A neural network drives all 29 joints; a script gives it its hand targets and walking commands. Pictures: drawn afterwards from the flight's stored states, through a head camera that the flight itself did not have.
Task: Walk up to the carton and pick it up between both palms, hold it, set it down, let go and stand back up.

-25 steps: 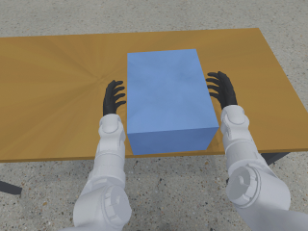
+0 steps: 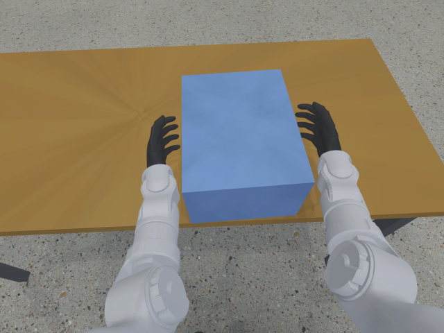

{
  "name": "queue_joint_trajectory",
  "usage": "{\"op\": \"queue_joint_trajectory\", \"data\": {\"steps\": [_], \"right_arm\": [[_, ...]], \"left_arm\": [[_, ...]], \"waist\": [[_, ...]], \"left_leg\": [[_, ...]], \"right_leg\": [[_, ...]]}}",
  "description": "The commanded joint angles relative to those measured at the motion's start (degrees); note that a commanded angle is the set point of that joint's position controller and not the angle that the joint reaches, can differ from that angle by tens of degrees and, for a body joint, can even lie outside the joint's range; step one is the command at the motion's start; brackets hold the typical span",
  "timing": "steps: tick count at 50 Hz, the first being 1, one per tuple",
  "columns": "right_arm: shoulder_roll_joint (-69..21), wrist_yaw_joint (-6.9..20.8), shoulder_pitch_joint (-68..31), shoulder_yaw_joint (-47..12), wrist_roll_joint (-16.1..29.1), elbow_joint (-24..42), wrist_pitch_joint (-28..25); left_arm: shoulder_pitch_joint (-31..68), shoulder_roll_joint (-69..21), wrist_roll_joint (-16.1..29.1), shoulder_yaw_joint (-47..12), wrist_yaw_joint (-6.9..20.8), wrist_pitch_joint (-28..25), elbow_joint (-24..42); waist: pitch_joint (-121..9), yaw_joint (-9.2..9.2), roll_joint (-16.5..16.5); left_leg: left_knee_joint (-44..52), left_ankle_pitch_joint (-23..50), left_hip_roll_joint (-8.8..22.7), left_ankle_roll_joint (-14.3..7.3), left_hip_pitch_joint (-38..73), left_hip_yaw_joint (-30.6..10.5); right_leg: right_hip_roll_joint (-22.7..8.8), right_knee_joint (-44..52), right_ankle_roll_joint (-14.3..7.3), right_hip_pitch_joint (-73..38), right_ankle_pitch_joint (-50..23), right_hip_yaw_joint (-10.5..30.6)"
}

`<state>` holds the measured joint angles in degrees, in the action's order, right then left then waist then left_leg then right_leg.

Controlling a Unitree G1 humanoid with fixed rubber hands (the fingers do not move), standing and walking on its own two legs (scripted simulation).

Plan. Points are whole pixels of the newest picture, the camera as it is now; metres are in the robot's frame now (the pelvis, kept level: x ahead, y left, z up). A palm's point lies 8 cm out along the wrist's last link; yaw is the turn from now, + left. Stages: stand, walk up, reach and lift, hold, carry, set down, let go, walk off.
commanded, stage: set down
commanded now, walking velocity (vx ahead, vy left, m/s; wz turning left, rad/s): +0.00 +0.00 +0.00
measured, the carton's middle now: (237, 143) +0.48 +0.01 +0.00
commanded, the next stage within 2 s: none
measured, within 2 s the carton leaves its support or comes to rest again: neither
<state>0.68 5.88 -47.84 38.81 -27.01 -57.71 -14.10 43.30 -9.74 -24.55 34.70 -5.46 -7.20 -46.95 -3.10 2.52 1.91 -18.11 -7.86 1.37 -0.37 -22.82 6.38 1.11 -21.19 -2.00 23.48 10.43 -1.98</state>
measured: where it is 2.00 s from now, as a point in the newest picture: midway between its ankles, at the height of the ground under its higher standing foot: outside the picture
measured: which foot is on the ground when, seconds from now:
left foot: down 0.00-1.00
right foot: down 0.00-1.00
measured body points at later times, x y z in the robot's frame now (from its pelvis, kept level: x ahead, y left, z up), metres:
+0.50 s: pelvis -0.01 +0.00 -0.02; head +0.08 -0.01 +0.42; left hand +0.44 +0.16 +0.04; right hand +0.48 -0.15 +0.04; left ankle +0.00 +0.12 -0.74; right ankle -0.01 -0.09 -0.74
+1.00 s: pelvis -0.02 -0.02 -0.03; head +0.10 -0.03 +0.40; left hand +0.45 +0.20 +0.04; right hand +0.49 -0.22 +0.04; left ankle +0.00 +0.12 -0.74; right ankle -0.01 -0.09 -0.74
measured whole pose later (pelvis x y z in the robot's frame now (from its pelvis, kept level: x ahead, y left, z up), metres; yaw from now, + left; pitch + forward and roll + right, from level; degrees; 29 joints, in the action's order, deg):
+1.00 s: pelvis -0.02 -0.02 -0.03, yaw +0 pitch +30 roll +0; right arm 25.1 3.2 -62.5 -8.6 24.8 -79.7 -13.5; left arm 59.8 12.4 14.7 0.0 -7.6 -14.1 -74.4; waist -17.6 6.3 -0.2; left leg -33.1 -10.4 4.6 1.4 -52.8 3.8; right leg 3.3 -32.0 -3.9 51.2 11.4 -4.5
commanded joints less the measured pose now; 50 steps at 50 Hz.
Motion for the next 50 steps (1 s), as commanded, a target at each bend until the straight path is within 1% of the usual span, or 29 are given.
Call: {"op": "queue_joint_trajectory", "data": {"steps": [1, 5, 7, 11, 14, 17, 19, 20, 21, 22, 23, 24, 25, 27, 29, 31, 33, 35, 38, 41, 44, 47, 50], "right_arm": [[-8.22, 3.47, -21.14, -11.50, 1.45, -1.48, 0.14], [-0.91, 1.18, -24.30, -15.72, 8.64, -4.01, 0.02], [2.58, 0.03, -26.04, -17.95, 12.64, -6.45, -0.01], [9.98, -2.31, -31.92, -23.70, 22.45, -9.95, 0.00], [13.62, -3.58, -36.27, -27.70, 28.24, -11.20, 0.16], [16.91, -4.76, -39.44, -29.61, 31.12, -11.73, 0.12], [19.15, -5.47, -40.69, -30.32, 32.41, -12.31, -0.15], [20.53, -5.73, -41.00, -30.69, 33.10, -12.93, -0.22], [19.75, -5.09, -36.61, -36.21, 33.53, -19.40, -0.03], [20.93, -4.93, -36.59, -35.15, 34.02, -18.21, -0.39], [22.34, -4.85, -36.94, -35.85, 34.21, -19.40, -0.44], [22.67, -5.07, -36.53, -35.99, 35.58, -20.57, -1.23], [24.03, -5.25, -37.67, -36.73, 36.38, -20.08, -1.97], [25.55, -5.82, -38.65, -37.08, 37.41, -18.44, -3.53], [26.64, -6.21, -39.21, -37.01, 37.70, -17.00, -4.85], [27.46, -6.29, -39.26, -37.26, 38.38, -16.54, -5.48], [28.19, -6.05, -39.01, -38.04, 39.78, -17.09, -5.59], [28.98, -5.61, -38.83, -39.22, 41.63, -17.96, -5.45], [30.50, -4.77, -39.46, -41.17, 44.66, -17.96, -5.25], [31.98, -3.89, -41.28, -43.11, 47.82, -15.30, -5.05], [32.86, -2.88, -43.28, -45.33, 50.88, -11.47, -4.03], [33.73, -2.09, -44.24, -47.81, 53.19, -10.46, -1.99], [34.82, -1.91, -44.34, -49.63, 54.76, -11.10, 0.09]], "left_arm": [[21.23, -4.51, 0.93, -9.92, 0.18, -0.94, 0.72], [24.60, 1.74, 6.59, -13.82, -2.76, -2.26, -0.44], [26.75, 4.86, 9.11, -15.70, -4.24, -3.23, -1.63], [32.13, 11.18, 16.08, -20.05, -6.93, -4.95, -5.51], [35.35, 14.12, 20.39, -22.40, -8.14, -5.91, -9.52], [37.77, 15.69, 23.97, -24.16, -8.41, -6.74, -12.73], [38.53, 17.04, 25.55, -24.73, -8.20, -7.26, -14.62], [38.72, 17.79, 26.14, -25.09, -8.01, -7.29, -15.54], [31.08, 13.73, 24.15, -26.54, -7.39, -5.08, -25.84], [32.78, 15.27, 24.67, -25.84, -6.92, -5.39, -23.98], [32.09, 15.75, 25.04, -26.08, -6.48, -5.39, -25.80], [32.29, 16.25, 26.08, -26.34, -6.08, -6.10, -25.38], [33.40, 17.58, 27.00, -26.53, -5.72, -6.82, -25.54], [35.56, 20.01, 27.80, -26.53, -5.14, -8.71, -24.26], [37.83, 21.75, 27.84, -26.70, -4.83, -10.48, -21.76], [39.47, 23.05, 28.16, -27.13, -4.59, -11.98, -19.36], [40.26, 24.25, 29.22, -27.97, -4.33, -13.09, -18.12], [40.54, 25.41, 30.82, -29.12, -3.99, -13.82, -18.26], [41.29, 27.25, 33.73, -31.03, -3.27, -14.32, -19.52], [42.90, 28.55, 36.69, -32.94, -2.76, -13.94, -19.36], [43.78, 28.55, 38.93, -34.44, -2.46, -11.93, -17.22], [42.20, 28.55, 39.70, -34.99, -1.70, -8.42, -17.11], [40.31, 29.40, 38.94, -33.94, -0.68, -4.98, -17.65]], "waist": [[-29.41, 1.11, 2.58], [-34.41, 1.57, 1.32], [-36.91, 2.20, -0.12], [-43.55, 3.33, -2.21], [-48.08, 4.08, -1.71], [-52.19, 3.55, 0.11], [-53.84, 3.07, 1.38], [-54.27, 2.76, 1.49], [-44.74, 4.89, 3.84], [-46.16, 4.62, 3.21], [-45.66, 4.65, 4.23], [-45.98, 4.67, 4.62], [-46.58, 4.61, 5.05], [-49.01, 4.06, 4.89], [-52.29, 3.54, 3.85], [-55.44, 3.13, 2.57], [-57.97, 2.76, 1.37], [-59.62, 2.47, 0.60], [-61.41, 2.39, 0.64], [-63.75, 2.75, 1.67], [-65.50, 3.23, 3.35], [-63.63, 3.29, 5.86], [-59.43, 3.50, 8.31]], "left_leg": [[-1.75, 13.24, 0.63, -1.95, 11.15, 0.19], [-4.13, 16.29, 0.74, -1.04, 10.80, -0.09], [-5.42, 17.35, 0.94, -0.35, 10.26, -0.35], [-8.75, 17.79, 1.25, 0.47, 7.34, -1.16], [-11.29, 17.81, 1.39, 0.68, 5.34, -1.96], [-13.45, 19.08, 1.44, 1.17, 4.64, -2.78], [-14.51, 20.53, 1.35, 1.64, 4.06, -3.18], [-14.83, 21.17, 1.29, 1.89, 3.71, -3.26], [-15.75, 21.27, 3.20, 2.93, 7.13, -3.34], [-16.03, 22.08, 2.80, 3.11, 7.29, -2.87], [-16.23, 22.63, 3.05, 3.07, 7.85, -3.09], [-15.98, 21.81, 2.55, 2.89, 3.57, -3.17], [-15.60, 20.56, 2.29, 3.12, 0.95, -2.66], [-15.04, 18.92, 1.68, 3.63, -3.76, -1.82], [-14.74, 18.29, 1.07, 4.04, -6.42, -1.30], [-14.42, 17.85, 0.63, 4.29, -8.05, -1.06], [-14.34, 17.34, 0.41, 4.36, -8.91, -0.93], [-14.39, 16.39, 0.30, 4.21, -9.81, -0.91], [-14.66, 14.73, 0.12, 3.64, -12.14, -1.05], [-15.56, 14.72, 0.02, 3.07, -13.81, -1.42], [-16.76, 16.21, 0.09, 2.44, -13.59, -2.04], [-17.11, 16.46, 0.22, 1.57, -13.42, -2.87], [-15.83, 15.08, 0.14, 0.84, -14.80, -3.19]], "right_leg": [[-1.78, -1.39, 4.58, -13.03, -24.53, -0.25], [-1.21, -1.93, 3.77, -10.31, -25.11, 0.60], [-0.97, -2.14, 3.20, -8.34, -24.13, 1.06], [-0.56, -3.52, 2.10, -3.96, -21.07, 1.97], [-0.10, -4.90, 2.07, -1.32, -19.84, 1.93], [0.41, -6.03, 2.38, 0.70, -21.11, 1.36], [0.73, -6.72, 2.78, 0.79, -23.70, 1.05], [0.95, -7.08, 2.89, 0.31, -25.25, 0.82], [3.05, -6.98, 0.68, 2.47, -21.39, -0.88], [2.77, -5.10, 0.27, 5.75, -18.44, -0.32], [3.10, -5.62, 0.17, 4.83, -19.96, -0.54], [2.38, -5.99, 0.98, 3.85, -19.70, -0.21], [2.16, -6.96, 1.51, 1.31, -22.68, 0.11], [1.46, -8.86, 2.78, -3.87, -28.99, 0.91], [1.03, -10.12, 3.61, -7.28, -33.54, 1.46], [0.80, -10.95, 3.99, -9.08, -36.09, 1.80], [0.68, -11.42, 3.97, -9.57, -36.72, 2.07], [0.62, -11.66, 3.79, -9.31, -35.83, 2.33], [0.52, -12.15, 3.92, -8.70, -33.70, 2.58], [0.51, -13.00, 4.59, -8.47, -33.06, 2.49], [0.71, -13.76, 5.21, -8.68, -34.12, 2.33], [0.86, -14.08, 5.61, -9.63, -35.63, 2.57], [0.56, -13.89, 6.24, -11.94, -36.73, 3.45]]}}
